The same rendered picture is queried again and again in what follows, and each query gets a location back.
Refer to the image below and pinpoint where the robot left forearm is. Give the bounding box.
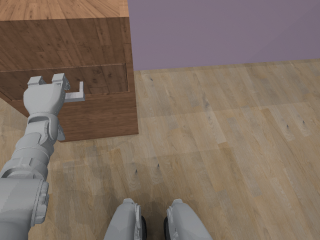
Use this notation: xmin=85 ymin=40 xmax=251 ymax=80
xmin=0 ymin=112 xmax=59 ymax=182

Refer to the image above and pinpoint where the drawer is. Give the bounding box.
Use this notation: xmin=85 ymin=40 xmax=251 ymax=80
xmin=0 ymin=63 xmax=129 ymax=101

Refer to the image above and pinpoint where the robot thigh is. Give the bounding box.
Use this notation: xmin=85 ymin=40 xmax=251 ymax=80
xmin=103 ymin=202 xmax=142 ymax=240
xmin=166 ymin=203 xmax=213 ymax=240

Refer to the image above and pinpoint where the robot left hand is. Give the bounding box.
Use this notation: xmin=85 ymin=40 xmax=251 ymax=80
xmin=23 ymin=73 xmax=71 ymax=141

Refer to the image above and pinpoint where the handle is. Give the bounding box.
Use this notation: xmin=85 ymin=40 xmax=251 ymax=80
xmin=64 ymin=81 xmax=85 ymax=103

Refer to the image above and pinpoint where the left robot upper arm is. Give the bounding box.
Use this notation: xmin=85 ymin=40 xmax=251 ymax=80
xmin=0 ymin=178 xmax=50 ymax=240

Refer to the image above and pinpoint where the cabinet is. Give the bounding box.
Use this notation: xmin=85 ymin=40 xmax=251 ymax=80
xmin=0 ymin=0 xmax=139 ymax=143

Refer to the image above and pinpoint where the right robot thigh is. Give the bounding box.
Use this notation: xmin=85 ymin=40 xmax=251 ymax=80
xmin=166 ymin=203 xmax=213 ymax=240

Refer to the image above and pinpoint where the left robot thigh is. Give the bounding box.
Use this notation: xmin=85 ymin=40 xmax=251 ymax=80
xmin=103 ymin=202 xmax=142 ymax=240

